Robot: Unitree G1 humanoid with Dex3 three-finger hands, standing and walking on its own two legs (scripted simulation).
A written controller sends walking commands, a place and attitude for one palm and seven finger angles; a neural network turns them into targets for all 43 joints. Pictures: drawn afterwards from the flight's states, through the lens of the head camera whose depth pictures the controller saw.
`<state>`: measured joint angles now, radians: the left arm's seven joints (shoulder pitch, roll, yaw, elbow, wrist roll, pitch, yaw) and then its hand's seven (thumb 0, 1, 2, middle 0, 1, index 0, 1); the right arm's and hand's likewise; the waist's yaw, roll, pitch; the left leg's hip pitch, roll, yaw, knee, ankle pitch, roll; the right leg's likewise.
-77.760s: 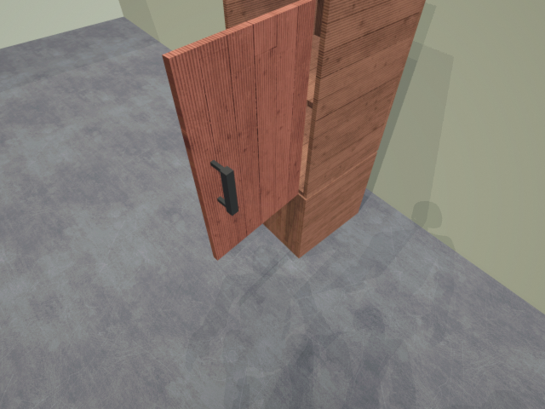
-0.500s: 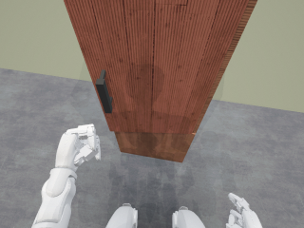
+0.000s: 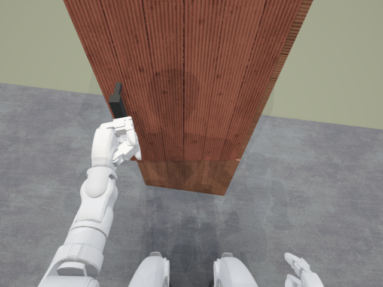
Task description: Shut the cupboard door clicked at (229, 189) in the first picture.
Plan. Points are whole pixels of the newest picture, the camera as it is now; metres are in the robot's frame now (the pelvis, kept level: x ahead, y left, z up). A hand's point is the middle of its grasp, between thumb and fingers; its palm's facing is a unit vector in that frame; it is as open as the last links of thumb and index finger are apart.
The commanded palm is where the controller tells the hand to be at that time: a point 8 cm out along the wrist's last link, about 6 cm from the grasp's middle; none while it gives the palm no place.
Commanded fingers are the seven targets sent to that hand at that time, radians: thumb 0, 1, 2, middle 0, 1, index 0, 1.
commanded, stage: bring the fist close to the handle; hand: left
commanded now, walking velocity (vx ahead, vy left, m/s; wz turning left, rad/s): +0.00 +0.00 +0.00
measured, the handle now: (123, 112) +0.48 +0.16 +0.04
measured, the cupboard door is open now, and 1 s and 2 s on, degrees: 8 2 0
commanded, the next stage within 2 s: push the door shut along its arc in 0.30 s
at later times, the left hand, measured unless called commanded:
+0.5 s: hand (135, 148) +0.39 +0.12 +0.04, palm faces -0.01 -1.00 -0.04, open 3.1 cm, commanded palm +0.38 +0.18 +0.04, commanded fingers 0.00 0.90 0.90 -1.30 -1.50 -1.30 -1.50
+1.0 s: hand (133, 127) +0.44 +0.13 +0.04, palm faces -0.13 -0.99 -0.04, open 3.2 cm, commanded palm +0.44 +0.17 +0.04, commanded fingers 0.00 0.90 0.90 -1.30 -1.50 -1.30 -1.50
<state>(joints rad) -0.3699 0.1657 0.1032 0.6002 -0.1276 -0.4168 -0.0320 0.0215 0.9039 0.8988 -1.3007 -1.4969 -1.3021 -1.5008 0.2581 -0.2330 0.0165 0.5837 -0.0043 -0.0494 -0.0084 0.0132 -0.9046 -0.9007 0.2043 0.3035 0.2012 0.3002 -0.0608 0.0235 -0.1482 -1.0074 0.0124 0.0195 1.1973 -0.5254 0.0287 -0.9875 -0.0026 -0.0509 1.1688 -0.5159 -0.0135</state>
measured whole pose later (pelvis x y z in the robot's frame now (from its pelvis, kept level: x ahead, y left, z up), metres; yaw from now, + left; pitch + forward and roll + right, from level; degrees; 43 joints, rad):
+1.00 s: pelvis -0.01 +0.00 -0.01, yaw +0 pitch +21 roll -2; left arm -0.72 0.31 0.18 1.02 -0.15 -0.48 -0.22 0.02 0.90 0.90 -1.32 -1.50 -1.33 -1.50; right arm 0.31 -0.26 0.01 0.65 0.01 -0.02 -0.02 0.01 -0.91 -0.90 0.20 0.30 0.20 0.30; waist -0.10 0.03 -0.14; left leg -1.10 0.01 0.00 1.24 -0.51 0.03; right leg -1.07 -0.01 -0.07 1.20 -0.50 -0.02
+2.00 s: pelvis -0.01 -0.01 +0.00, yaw -2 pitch +22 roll +0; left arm -0.68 0.23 0.26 1.00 -0.06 -0.53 0.04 0.02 0.90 0.90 -1.30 -1.50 -1.30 -1.50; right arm 0.40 -0.25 0.00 0.62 -0.03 0.01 0.05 0.01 -0.91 -0.90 0.20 0.30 0.20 0.30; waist -0.14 0.04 -0.16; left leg -1.09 0.04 0.05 1.19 -0.50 0.02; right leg -1.09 0.02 -0.02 1.18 -0.48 -0.02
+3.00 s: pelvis +0.02 -0.01 +0.06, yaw +0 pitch +6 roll +0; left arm 0.13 0.25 0.09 0.09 -0.14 -0.23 -0.06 0.02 0.90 0.90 -1.23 -1.42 -1.24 -1.43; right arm 0.27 -0.25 0.01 0.53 0.05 -0.02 -0.07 0.02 -0.91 -0.90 0.20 0.30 0.20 0.30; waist -0.01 0.03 -0.10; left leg -0.52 0.01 0.03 0.83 -0.41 0.01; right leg -0.52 0.01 -0.03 0.82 -0.40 -0.02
